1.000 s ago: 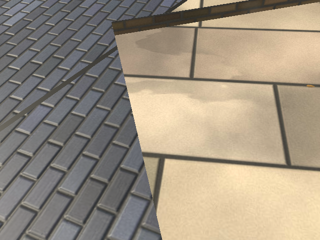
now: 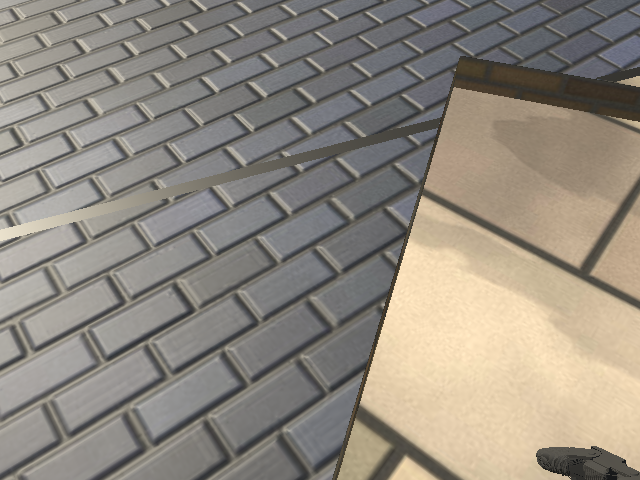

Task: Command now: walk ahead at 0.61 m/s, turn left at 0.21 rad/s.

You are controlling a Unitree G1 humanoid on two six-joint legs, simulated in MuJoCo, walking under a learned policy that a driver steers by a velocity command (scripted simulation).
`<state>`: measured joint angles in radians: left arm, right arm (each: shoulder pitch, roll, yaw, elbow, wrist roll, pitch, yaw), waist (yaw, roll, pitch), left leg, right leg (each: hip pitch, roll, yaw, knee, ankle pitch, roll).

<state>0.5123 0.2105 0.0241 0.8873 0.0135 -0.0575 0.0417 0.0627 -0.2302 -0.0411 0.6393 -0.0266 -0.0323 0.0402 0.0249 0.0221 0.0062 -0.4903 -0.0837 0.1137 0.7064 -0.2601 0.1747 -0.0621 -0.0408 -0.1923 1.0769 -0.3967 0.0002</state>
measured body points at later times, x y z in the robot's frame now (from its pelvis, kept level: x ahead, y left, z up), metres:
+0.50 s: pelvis +0.24 -0.07 +0.01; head +0.27 -0.08 +0.45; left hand +0.37 +0.18 -0.12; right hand +0.35 -0.34 -0.10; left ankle +0.15 +0.06 -0.56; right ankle +0.32 -0.12 -0.70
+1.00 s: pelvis +0.29 -0.07 +0.04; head +0.29 -0.13 +0.48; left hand +0.54 +0.10 -0.05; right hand +0.28 -0.38 -0.07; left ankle +0.47 +0.02 -0.50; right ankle +0.32 -0.12 -0.70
